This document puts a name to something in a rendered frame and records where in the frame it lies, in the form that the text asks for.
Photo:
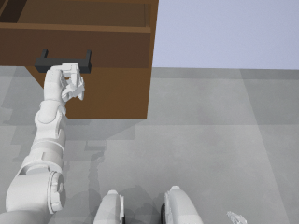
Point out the right robot thigh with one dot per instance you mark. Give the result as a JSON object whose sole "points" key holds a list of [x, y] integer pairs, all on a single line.
{"points": [[178, 204]]}

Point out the left robot hand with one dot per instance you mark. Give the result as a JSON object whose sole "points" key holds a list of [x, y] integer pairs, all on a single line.
{"points": [[57, 88]]}

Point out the left robot forearm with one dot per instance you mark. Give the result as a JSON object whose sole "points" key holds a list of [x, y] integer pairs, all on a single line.
{"points": [[47, 150]]}

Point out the left robot upper arm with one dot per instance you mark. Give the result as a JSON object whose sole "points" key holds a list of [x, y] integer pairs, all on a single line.
{"points": [[34, 198]]}

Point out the handle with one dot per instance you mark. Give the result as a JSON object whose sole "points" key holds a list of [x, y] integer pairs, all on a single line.
{"points": [[43, 64]]}

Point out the cabinet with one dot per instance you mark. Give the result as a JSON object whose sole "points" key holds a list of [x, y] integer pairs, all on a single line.
{"points": [[112, 92]]}

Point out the right robot hand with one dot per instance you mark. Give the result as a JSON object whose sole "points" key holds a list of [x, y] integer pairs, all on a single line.
{"points": [[236, 219]]}

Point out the robot right shin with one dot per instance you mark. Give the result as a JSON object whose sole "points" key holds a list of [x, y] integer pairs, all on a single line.
{"points": [[169, 219]]}

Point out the drawer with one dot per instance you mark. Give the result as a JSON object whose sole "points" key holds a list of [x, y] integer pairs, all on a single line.
{"points": [[117, 34]]}

